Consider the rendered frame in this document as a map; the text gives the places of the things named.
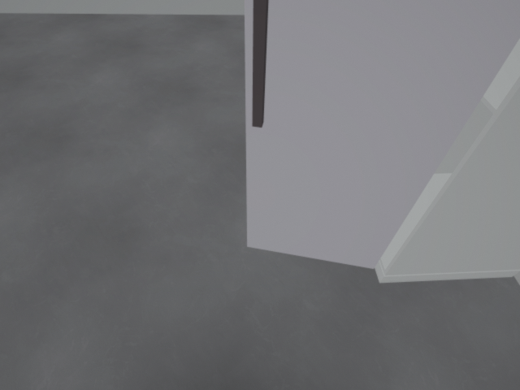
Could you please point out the fridge door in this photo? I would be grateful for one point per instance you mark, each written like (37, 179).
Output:
(363, 100)

